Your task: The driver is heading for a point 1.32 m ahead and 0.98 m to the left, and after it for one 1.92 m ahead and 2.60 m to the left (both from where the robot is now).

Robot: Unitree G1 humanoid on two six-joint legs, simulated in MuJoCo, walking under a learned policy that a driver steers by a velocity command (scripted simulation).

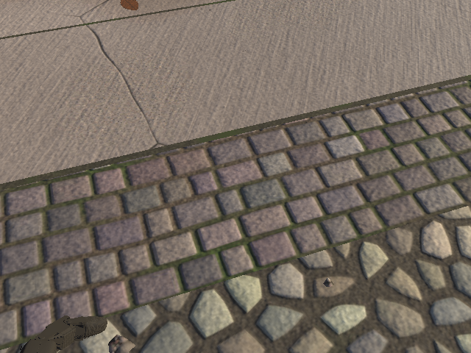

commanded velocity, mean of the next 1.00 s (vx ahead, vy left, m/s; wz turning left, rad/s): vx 0.05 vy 0.00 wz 0.59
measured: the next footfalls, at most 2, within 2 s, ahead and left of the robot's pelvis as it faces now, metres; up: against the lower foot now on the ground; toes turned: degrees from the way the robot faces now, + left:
right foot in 0.04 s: +0.20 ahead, -0.12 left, +0.00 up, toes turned +6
left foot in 0.46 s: +0.10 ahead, +0.12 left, +0.00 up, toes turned +19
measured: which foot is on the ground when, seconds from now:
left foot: down 0.00-0.04, up 0.06-0.44, down 0.46-0.92, up 0.94-1.00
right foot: up 0.00-0.02, down 0.04-0.46, up 0.48-0.90, down 0.92-1.00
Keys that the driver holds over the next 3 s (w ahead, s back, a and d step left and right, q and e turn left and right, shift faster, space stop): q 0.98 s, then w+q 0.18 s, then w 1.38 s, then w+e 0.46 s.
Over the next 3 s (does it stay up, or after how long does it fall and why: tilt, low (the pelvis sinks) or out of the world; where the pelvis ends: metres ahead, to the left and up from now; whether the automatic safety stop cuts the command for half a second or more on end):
stays up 0.71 0.73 -0.02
